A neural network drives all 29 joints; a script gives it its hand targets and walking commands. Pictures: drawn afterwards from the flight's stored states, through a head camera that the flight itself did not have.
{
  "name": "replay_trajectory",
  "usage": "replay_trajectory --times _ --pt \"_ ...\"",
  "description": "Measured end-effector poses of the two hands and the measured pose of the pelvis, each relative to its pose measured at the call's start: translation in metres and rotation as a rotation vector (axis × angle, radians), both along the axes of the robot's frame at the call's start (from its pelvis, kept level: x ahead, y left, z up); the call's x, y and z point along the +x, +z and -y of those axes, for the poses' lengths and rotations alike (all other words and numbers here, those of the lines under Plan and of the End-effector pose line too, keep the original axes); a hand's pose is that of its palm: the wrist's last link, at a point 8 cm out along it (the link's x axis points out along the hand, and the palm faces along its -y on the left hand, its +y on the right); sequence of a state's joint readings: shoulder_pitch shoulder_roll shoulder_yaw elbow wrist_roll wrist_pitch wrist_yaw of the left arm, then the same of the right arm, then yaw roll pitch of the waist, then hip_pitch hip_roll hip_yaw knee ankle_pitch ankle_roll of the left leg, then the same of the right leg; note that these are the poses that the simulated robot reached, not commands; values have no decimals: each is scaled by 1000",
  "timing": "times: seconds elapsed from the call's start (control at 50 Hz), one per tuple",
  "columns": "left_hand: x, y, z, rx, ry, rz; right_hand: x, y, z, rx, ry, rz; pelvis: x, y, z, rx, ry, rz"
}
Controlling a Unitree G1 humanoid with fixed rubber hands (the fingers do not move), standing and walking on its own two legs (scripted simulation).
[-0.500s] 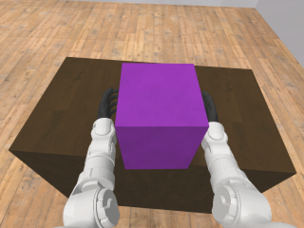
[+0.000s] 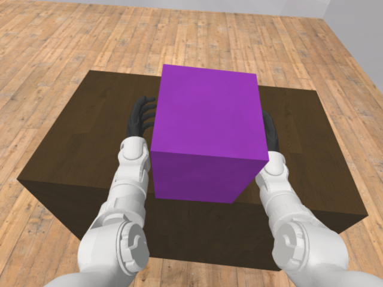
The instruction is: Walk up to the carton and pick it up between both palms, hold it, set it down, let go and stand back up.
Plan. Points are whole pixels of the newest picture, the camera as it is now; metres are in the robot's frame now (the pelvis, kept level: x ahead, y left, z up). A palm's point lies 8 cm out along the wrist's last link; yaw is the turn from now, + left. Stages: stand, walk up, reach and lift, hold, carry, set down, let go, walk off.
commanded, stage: reach and lift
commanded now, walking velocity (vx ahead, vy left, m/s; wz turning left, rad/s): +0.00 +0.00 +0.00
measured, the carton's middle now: (201, 141) +0.42 +0.02 +0.06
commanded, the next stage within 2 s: none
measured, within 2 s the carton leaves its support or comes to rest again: neither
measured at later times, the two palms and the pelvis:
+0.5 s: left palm (133, 111) +0.40 +0.16 +0.16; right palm (274, 126) +0.40 -0.13 +0.14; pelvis +0.01 +0.00 +0.00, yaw +2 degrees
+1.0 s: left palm (120, 109) +0.37 +0.17 +0.19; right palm (276, 129) +0.37 -0.12 +0.17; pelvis -0.01 +0.01 +0.00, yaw +2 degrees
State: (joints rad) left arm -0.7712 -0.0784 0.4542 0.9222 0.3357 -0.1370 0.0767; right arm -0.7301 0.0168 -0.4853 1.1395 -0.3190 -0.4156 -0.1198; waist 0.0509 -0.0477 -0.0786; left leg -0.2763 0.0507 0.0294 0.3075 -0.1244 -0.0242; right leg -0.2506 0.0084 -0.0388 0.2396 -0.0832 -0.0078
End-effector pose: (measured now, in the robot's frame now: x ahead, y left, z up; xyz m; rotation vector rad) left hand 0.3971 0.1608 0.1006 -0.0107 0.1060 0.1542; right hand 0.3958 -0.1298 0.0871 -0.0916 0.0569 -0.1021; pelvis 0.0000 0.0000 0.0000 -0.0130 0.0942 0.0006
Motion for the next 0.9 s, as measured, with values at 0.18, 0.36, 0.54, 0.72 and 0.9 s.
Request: replay_trajectory --times 0.18,0.36,0.54,0.72,0.9 --pt "3 -8 2 2 -4 -43 2 -5 2 1 -1 -43 0 -2 1 -4 3 -36" --pt "10 21 2 8 4 -25 11 23 1 26 5 -29 7 -1 0 -9 18 -10" --pt "4 64 -2 23 -4 -14 4 61 -2 61 -2 -26 9 0 -3 -6 40 119" --pt "-12 83 -9 27 -16 -28 -14 75 -9 68 -10 -44 1 -1 -10 -4 38 199" --pt "-25 90 -13 51 1 -47 -23 76 -14 90 2 -60 -9 -2 -15 -4 37 202"
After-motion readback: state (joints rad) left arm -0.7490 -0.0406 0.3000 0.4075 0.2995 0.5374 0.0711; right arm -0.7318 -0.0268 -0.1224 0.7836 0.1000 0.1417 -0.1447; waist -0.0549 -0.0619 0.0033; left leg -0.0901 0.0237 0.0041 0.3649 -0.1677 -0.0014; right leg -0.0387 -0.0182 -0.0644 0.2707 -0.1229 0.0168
